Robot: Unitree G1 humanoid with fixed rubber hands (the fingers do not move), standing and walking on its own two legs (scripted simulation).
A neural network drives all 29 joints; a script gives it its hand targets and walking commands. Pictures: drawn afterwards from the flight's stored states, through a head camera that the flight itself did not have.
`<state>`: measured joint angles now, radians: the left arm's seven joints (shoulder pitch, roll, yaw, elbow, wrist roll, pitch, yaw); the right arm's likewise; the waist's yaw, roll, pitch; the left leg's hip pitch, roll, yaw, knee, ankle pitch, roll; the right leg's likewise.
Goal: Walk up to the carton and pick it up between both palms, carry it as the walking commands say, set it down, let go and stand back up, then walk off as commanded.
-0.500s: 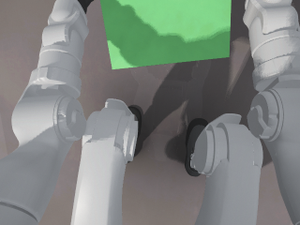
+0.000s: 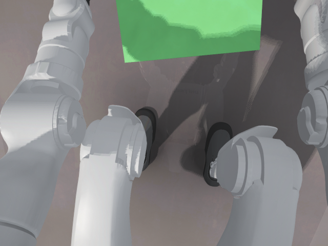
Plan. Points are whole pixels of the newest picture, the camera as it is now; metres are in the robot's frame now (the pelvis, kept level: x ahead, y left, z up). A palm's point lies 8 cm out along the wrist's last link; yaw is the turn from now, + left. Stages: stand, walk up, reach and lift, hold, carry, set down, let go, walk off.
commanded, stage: set down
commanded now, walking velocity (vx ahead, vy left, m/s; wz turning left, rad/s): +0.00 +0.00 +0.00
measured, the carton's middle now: out of the picture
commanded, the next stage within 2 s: let go in 1.50 s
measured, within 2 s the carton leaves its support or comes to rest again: neither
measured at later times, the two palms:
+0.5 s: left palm out of the picture +0.52 +0.24 -0.07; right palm out of the picture +0.59 -0.17 -0.06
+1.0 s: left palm out of the picture +0.52 +0.24 +0.08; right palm out of the picture +0.59 -0.18 +0.08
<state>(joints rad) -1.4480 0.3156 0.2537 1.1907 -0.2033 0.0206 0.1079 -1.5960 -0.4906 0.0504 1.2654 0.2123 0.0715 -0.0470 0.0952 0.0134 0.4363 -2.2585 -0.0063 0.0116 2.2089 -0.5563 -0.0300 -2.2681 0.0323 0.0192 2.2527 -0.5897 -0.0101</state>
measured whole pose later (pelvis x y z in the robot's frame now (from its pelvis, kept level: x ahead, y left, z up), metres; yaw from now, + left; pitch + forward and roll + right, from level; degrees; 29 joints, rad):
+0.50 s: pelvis +0.00 +0.00 +0.05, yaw +1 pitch +41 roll +2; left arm -1.30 0.29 0.26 0.95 -0.19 0.13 0.14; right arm -1.47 -0.49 -0.07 1.12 0.15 0.15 -0.02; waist 0.10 -0.01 0.18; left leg -2.22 -0.02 0.02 2.03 -0.53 -0.02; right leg -2.21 0.01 0.02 2.08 -0.58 -0.01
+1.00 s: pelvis +0.02 +0.00 +0.17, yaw +0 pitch +48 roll +2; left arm -1.12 0.26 0.36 0.76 -0.13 0.22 0.06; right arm -1.33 -0.45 -0.15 0.97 0.05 0.24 0.04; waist 0.10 -0.03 -0.04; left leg -1.97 -0.01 0.01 1.57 -0.45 -0.02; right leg -1.97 0.04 0.04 1.61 -0.48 0.00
